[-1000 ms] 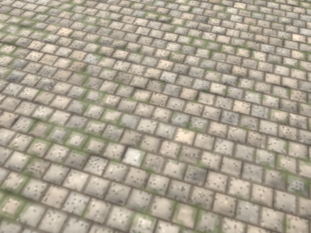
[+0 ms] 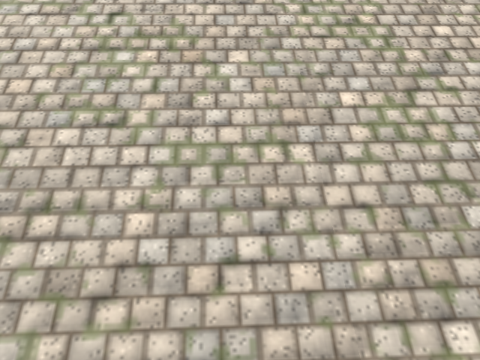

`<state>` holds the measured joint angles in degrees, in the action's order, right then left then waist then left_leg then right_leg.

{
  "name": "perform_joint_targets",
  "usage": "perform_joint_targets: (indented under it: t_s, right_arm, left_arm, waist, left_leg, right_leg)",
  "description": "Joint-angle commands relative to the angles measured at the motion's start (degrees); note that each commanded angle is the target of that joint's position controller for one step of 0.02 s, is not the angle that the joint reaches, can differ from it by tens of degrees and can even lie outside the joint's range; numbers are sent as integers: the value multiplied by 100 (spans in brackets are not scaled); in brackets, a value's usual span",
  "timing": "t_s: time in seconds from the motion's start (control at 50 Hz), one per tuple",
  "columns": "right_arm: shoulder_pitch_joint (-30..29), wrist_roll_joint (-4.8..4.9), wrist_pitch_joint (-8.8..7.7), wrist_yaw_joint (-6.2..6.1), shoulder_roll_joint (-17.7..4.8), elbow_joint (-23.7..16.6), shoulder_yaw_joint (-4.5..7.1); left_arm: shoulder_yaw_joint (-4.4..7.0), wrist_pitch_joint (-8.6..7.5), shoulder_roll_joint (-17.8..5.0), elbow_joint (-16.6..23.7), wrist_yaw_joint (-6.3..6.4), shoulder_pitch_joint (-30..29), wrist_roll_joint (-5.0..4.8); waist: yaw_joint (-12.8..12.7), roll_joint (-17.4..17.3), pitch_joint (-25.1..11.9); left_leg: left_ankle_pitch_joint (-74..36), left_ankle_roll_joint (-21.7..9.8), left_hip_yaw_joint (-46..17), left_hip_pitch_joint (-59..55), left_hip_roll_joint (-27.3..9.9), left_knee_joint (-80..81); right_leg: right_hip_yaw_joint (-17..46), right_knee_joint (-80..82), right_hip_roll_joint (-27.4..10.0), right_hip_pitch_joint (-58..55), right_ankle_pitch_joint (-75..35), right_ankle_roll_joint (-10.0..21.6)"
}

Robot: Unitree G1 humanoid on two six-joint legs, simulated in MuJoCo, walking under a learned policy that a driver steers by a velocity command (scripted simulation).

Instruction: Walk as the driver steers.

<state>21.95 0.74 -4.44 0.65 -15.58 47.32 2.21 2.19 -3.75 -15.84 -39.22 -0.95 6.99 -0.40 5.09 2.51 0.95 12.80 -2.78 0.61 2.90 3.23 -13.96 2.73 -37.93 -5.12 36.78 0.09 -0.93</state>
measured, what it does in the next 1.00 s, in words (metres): walks ahead: right foot, then left foot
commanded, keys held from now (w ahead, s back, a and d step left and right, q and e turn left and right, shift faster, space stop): w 1.00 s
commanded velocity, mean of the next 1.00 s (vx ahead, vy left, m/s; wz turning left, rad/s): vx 0.50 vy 0.00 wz -0.01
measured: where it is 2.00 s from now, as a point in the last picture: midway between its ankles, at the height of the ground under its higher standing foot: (225, 189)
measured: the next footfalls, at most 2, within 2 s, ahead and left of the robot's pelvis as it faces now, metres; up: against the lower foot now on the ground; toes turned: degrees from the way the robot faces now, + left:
right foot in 0.16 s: +0.26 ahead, -0.14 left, +0.00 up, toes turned -1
left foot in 0.66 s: +0.55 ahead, +0.10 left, +0.00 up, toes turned +2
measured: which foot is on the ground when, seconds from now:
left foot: down 0.00-0.16, up 0.18-0.64, down 0.66-1.00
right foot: up 0.00-0.14, down 0.16-0.68, up 0.70-1.00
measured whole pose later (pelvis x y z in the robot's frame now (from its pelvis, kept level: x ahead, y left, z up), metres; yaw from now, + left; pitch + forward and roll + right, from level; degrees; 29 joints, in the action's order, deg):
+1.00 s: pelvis +0.54 +0.01 +0.00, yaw +0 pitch +1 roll +1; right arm 19.7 0.1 -4.6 0.8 -15.4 50.0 2.6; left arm 2.9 -3.6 -16.7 -44.9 -0.2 7.4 -0.2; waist 3.8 2.4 0.8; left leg 9.8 -3.5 2.3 4.4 3.7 -12.9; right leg 2.7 -43.8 -7.0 37.9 1.9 -0.8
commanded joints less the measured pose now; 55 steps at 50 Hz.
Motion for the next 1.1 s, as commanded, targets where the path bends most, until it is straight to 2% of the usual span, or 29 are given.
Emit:
perform_joint_targets:
  t_s: [0.02, 0.1, 0.12, 0.14, 0.16, 0.18, 0.2, 0.22, 0.24, 0.26, 0.3, 0.34, 0.4, 0.46, 0.56, 0.62, 0.64, 0.66, 0.68, 0.7, 0.72, 0.74, 0.76, 0.78, 0.8, 0.82, 0.9, 1.0, 1.1]
  right_arm:
    - [106, 49, -14, -41, -1039, -175, 251]
    - [151, 63, 114, -90, -1160, -23, 302]
    - [43, 69, 141, -105, -1212, -30, 314]
    - [5, 59, 162, -116, -1139, -39, 280]
    - [-39, -49, 146, -129, -905, -172, 170]
    - [692, -101, 24, -81, -232, -295, -49]
    - [461, 3, -88, -45, -600, -199, 26]
    - [-124, 149, -157, -12, -1000, -387, 147]
    - [-511, 144, -178, -18, -963, -482, 134]
    - [-659, 45, -162, -26, -899, -504, 143]
    - [-426, -11, -52, -28, -722, -417, 146]
    - [-400, -36, 45, -48, -544, -394, 111]
    - [-979, -81, 58, -53, -452, -560, 72]
    - [-1604, -55, -6, 12, -342, -687, 20]
    - [-2341, 15, -68, 141, -437, -954, 26]
    - [-2192, 2, -97, 193, -589, -963, 79]
    - [-1799, -11, -106, 183, -700, -861, 143]
    - [-994, -27, -104, 139, -947, -609, 280]
    - [20, -81, -85, 82, -1366, -420, 406]
    - [314, -51, -39, 98, -1793, -284, 503]
    - [357, 15, -31, 104, -1203, -317, 357]
    - [-77, -9, -46, 88, -1004, -384, 279]
    - [-486, -53, -46, 80, -911, -453, 244]
    - [-750, -93, -56, 88, -771, -478, 206]
    - [-889, -150, -84, 90, -650, -490, 168]
    - [-942, -144, -104, 98, -609, -475, 164]
    - [-774, -85, -164, 45, -830, -279, 235]
    - [-419, -21, -96, -43, -966, -39, 261]
    - [6, 38, 33, -72, -1050, 269, 299]
  left_arm:
    - [45, -134, -267, 560, -77, -731, -52]
    - [110, -181, -443, 644, -165, -753, -50]
    - [173, -188, -558, 553, -154, -387, -28]
    - [300, -181, -784, 322, -112, 363, -1]
    - [418, -160, -1131, 119, -51, 1382, 50]
    - [542, -114, -1696, 4, -34, 1835, 60]
    - [424, -78, -1180, -43, -34, 2002, -20]
    - [329, -80, -969, -12, -21, 1563, -25]
    - [278, -74, -839, 39, -15, 1164, 2]
    - [227, -81, -690, 44, -38, 869, 44]
    - [192, -140, -547, 42, -60, 590, 91]
    - [225, -214, -637, -63, -62, 592, 44]
    - [277, -224, -800, -243, -3, 774, 36]
    - [294, -179, -906, -398, 47, 1001, -7]
    - [333, -63, -1040, -751, 80, 1506, -83]
    - [369, 37, -1121, -864, 119, 1499, -89]
    - [371, 71, -1149, -862, 130, 1393, -91]
    - [319, 99, -1024, -858, 141, 1393, -60]
    - [188, 93, -742, -714, 162, 1445, 70]
    - [-16, -29, -45, -659, 97, 2206, 56]
    - [107, -135, -622, -734, 72, 1827, -57]
    - [202, -203, -941, -541, 48, 1241, -195]
    - [188, -220, -884, -465, 77, 914, -175]
    - [203, -211, -833, -439, 94, 788, -78]
    - [217, -166, -763, -468, 95, 896, -42]
    - [204, -111, -653, -518, 94, 1013, -37]
    - [158, 15, -448, -406, 125, 629, 29]
    - [84, -65, -286, -207, 38, -294, 6]
    - [75, -127, -363, 51, -99, -972, -57]
  waist:
    - [34, -638, 213]
    - [-174, -729, 168]
    - [-427, -756, -54]
    - [-801, -663, -550]
    - [-1221, -330, -1368]
    - [-977, 1132, -2176]
    - [-1190, 1044, -2354]
    - [-1152, 661, -1346]
    - [-1001, 287, -821]
    - [-826, 92, -406]
    - [-490, 274, -254]
    - [-380, 230, -158]
    - [-491, 57, 43]
    - [-717, 29, 165]
    - [-935, 38, 299]
    - [-747, 149, 160]
    - [-490, 173, -72]
    - [-127, 72, -605]
    - [225, -513, -1483]
    - [-132, -2039, -2152]
    - [148, -1455, -2058]
    - [106, -1139, -1195]
    - [-52, -722, -734]
    - [-199, -633, -402]
    - [-390, -756, -345]
    - [-487, -794, -329]
    - [-511, -598, -37]
    - [-211, -565, 172]
    - [-44, -587, 340]
  left_leg:
    - [-1442, -846, -775, 153, -1497, 434]
    - [-2268, -670, -853, -495, -1761, -71]
    - [-3124, -582, -729, -502, -1673, -517]
    - [-3760, -445, -499, -285, -1412, -1397]
    - [-2830, -245, -287, 686, -1142, -2875]
    - [492, 191, -27, 3075, -160, -5095]
    - [2005, 183, -720, 3840, -159, -5847]
    - [1628, 115, -695, 4269, -487, -6032]
    - [1114, 100, -518, 4175, -754, -5811]
    - [785, 143, -464, 3984, -904, -5454]
    - [420, 220, -501, 3339, -1088, -5051]
    - [206, 331, -423, 3249, -1116, -4723]
    - [-699, 437, -390, 3465, -1142, -3721]
    - [-1627, 413, -241, 3200, -970, -2571]
    - [-1630, 241, -254, 3224, -800, -1739]
    - [-981, 21, -156, 2852, -664, -1495]
    - [-881, -91, 14, 2233, -503, -1351]
    - [-942, -260, 116, 1056, -403, -1316]
    - [-1231, -620, -904, -640, -1336, -1543]
    - [49, -1557, -3557, -2553, -2533, -964]
    - [1104, -1448, -4135, -2443, -2470, -401]
    - [1086, -1195, -3363, -1738, -2292, -265]
    - [566, -1078, -2767, -967, -2081, -155]
    - [-5, -1075, -2358, -323, -1921, 4]
    - [-429, -1027, -2049, 90, -1764, 147]
    - [-632, -1040, -1829, 314, -1668, 300]
    - [-1264, -1163, -1214, 612, -1626, 686]
    - [-1316, -896, -535, 541, -1348, 769]
    - [-1369, -821, -594, -250, -1700, 451]
  right_leg:
    - [-168, 523, 178, -270, -402, 41]
    - [-204, 932, 309, -544, 298, 337]
    - [-345, 1079, 452, -1138, 372, 454]
    - [-457, 1188, 557, -2257, 264, 626]
    - [290, 901, -181, -3953, 39, 966]
    - [2842, 1134, -1612, -6134, 820, 1912]
    - [3917, 1866, -1739, -6116, 1832, 2008]
    - [3141, 2036, -1522, -5351, 2035, 1737]
    - [2470, 2168, -1278, -4525, 1692, 1593]
    - [2025, 2376, -1072, -3788, 1190, 1545]
    - [1487, 2711, -801, -2988, 578, 1495]
    - [1091, 2923, -751, -2651, 102, 1574]
    - [642, 3087, -649, -2616, -184, 1537]
    - [246, 3113, -471, -2633, -153, 1338]
    - [320, 2824, -808, -3436, -43, 1220]
    - [379, 2346, -966, -3910, -771, 1061]
    - [252, 1858, -845, -3910, -1601, 961]
    - [18, 886, -541, -3655, -2123, 809]
    - [-266, -831, -192, -2610, -880, 589]
    - [-310, -2794, 861, -250, 2765, 188]
    - [433, -3429, 660, 422, 3343, 240]
    - [355, -3502, 367, 779, 2860, 329]
    - [180, -3277, 89, 646, 2347, 336]
    - [148, -2951, -72, 463, 2013, 298]
    - [203, -2747, -215, 85, 1773, 278]
    - [185, -2597, -239, -140, 1668, 241]
    - [91, -1687, -312, 101, 965, 22]
    - [-128, 8, -102, -154, -461, -16]
    - [-122, 728, 41, -89, -266, 149]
